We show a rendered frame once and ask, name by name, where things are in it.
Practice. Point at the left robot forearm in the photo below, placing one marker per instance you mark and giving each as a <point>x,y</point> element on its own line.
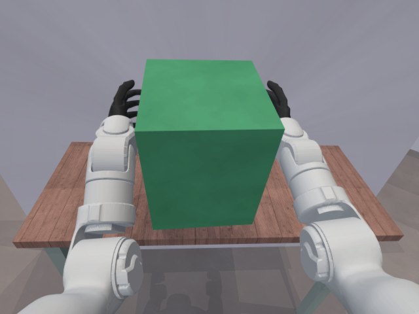
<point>110,178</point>

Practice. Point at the left robot hand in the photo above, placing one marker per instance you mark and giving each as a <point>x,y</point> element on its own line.
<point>121,105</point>

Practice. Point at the right robot hand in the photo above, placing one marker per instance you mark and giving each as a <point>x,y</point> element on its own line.
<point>278,99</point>

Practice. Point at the table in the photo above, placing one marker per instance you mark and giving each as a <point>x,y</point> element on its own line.
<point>51,222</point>

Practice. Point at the left robot upper arm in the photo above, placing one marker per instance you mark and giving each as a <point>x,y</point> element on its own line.
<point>99,275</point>

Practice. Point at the right robot upper arm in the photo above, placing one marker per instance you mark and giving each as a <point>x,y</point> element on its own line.
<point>344,255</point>

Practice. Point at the right robot forearm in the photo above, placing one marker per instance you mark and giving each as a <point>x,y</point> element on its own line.
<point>315,192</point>

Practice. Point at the carton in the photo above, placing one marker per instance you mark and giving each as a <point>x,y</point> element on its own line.
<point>207,135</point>

